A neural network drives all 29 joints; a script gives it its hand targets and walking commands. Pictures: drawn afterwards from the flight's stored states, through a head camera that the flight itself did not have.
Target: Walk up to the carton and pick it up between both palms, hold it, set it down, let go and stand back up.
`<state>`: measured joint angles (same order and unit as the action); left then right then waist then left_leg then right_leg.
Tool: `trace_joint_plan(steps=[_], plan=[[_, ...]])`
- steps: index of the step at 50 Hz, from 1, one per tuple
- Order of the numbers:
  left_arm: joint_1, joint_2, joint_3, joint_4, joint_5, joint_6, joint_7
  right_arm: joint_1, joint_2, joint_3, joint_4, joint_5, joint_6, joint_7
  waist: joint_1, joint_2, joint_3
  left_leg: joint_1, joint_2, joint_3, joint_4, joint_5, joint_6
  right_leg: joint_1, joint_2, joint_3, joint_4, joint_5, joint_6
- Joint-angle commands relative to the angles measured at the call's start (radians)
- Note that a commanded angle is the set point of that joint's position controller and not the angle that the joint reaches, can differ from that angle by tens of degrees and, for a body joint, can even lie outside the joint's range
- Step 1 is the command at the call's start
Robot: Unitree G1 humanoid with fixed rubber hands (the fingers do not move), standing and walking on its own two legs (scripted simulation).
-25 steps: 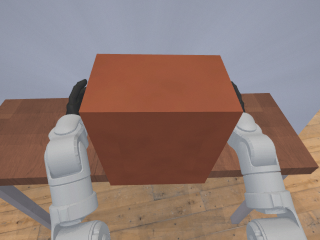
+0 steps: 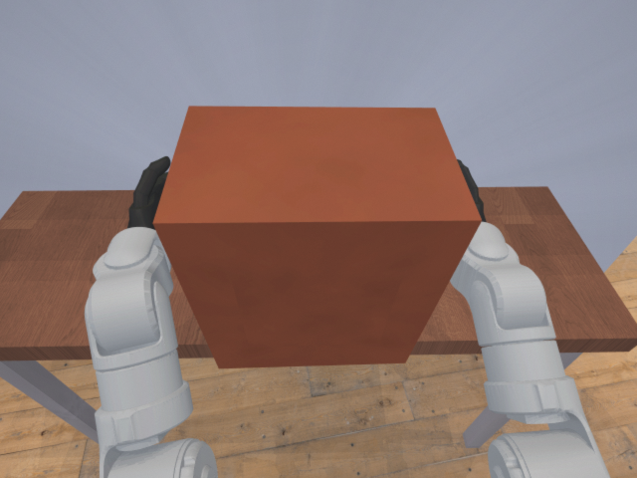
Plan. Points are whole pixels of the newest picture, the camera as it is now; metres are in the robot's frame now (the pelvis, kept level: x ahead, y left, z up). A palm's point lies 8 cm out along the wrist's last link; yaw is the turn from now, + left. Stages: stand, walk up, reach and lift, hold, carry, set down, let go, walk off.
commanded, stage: hold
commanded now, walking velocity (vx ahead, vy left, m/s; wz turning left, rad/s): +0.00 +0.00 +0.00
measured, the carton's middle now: (313, 254) +0.35 +0.01 +0.13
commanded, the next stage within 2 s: set down in 0.36 s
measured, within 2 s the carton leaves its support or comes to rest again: neither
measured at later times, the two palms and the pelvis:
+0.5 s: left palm (155, 229) +0.34 +0.18 +0.18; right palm (465, 221) +0.36 -0.17 +0.16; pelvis +0.00 +0.00 +0.00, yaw +0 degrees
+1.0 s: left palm (182, 206) +0.38 +0.16 +0.18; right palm (474, 206) +0.39 -0.19 +0.16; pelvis +0.02 -0.01 +0.00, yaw +0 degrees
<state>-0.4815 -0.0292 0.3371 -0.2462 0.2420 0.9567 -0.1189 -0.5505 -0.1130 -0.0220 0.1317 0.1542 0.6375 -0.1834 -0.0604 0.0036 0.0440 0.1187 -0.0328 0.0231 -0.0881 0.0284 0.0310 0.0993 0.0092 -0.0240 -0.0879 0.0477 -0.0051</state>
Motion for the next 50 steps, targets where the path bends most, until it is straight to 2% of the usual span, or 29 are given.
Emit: trace_joint_plan(steps=[1,8,19,24,27,40,50], plan=[[-0.513,-0.252,-0.391,-0.169,-0.176,-0.054,-0.128,-0.600,0.309,0.282,-0.335,0.107,-0.082,0.099,0.001,0.013,-0.457,0.045,0.030,-0.005,0.054,0.319,-0.054,0.254,0.008,0.043,0.084,0.193,0.041],[-0.512,-0.252,-0.395,-0.179,-0.174,-0.045,-0.119,-0.602,0.310,0.290,-0.342,0.118,-0.082,0.105,0.009,0.012,-0.458,0.046,0.030,-0.002,0.054,0.321,-0.050,0.265,0.005,0.049,0.090,0.202,0.040],[-0.520,-0.249,-0.386,-0.160,-0.171,-0.049,-0.128,-0.597,0.314,0.282,-0.321,0.112,-0.080,0.097,0.005,0.012,-0.435,0.011,0.027,0.001,0.041,0.271,-0.044,0.286,-0.003,0.053,0.094,0.204,0.046],[-0.570,-0.252,-0.387,-0.115,-0.172,-0.068,-0.125,-0.636,0.309,0.251,-0.275,0.084,-0.091,0.109,-0.006,0.022,-0.421,0.003,0.033,-0.001,0.034,0.198,-0.043,0.224,-0.003,0.045,0.082,0.119,0.048],[-0.591,-0.263,-0.387,-0.094,-0.172,-0.083,-0.120,-0.659,0.315,0.240,-0.254,0.069,-0.101,0.121,-0.011,0.024,-0.445,0.022,0.034,-0.004,0.039,0.196,-0.043,0.190,0.003,0.036,0.077,0.103,0.049],[-0.601,-0.275,-0.374,-0.073,-0.159,-0.092,-0.107,-0.699,0.326,0.247,-0.215,0.068,-0.125,0.150,-0.018,0.010,-0.522,0.063,0.016,-0.007,0.061,0.338,-0.055,0.239,0.019,0.029,0.096,0.285,0.055],[-0.626,-0.278,-0.371,-0.053,-0.158,-0.093,-0.097,-0.732,0.330,0.240,-0.182,0.065,-0.141,0.160,-0.028,0.012,-0.530,0.046,0.008,-0.007,0.058,0.345,-0.057,0.270,0.018,0.031,0.114,0.369,0.062]])
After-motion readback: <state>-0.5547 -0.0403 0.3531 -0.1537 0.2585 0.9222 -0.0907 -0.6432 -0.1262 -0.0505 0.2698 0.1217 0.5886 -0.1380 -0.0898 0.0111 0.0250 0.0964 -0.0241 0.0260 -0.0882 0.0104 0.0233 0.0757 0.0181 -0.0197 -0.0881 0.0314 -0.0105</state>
